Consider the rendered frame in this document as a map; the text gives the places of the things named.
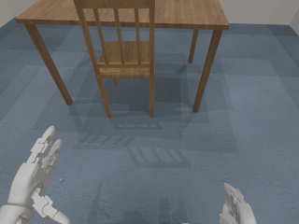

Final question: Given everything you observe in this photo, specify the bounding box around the robot right hand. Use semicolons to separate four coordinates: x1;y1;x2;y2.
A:
220;183;257;224

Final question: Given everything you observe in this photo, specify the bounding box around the robot left hand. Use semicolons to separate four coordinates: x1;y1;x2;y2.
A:
7;125;71;224

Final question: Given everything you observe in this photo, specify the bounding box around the robot left forearm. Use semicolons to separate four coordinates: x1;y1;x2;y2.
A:
0;203;35;224

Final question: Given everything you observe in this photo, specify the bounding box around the chair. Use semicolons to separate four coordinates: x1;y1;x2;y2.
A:
73;0;155;119

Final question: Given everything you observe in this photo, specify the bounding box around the table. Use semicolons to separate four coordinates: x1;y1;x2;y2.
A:
15;0;230;113

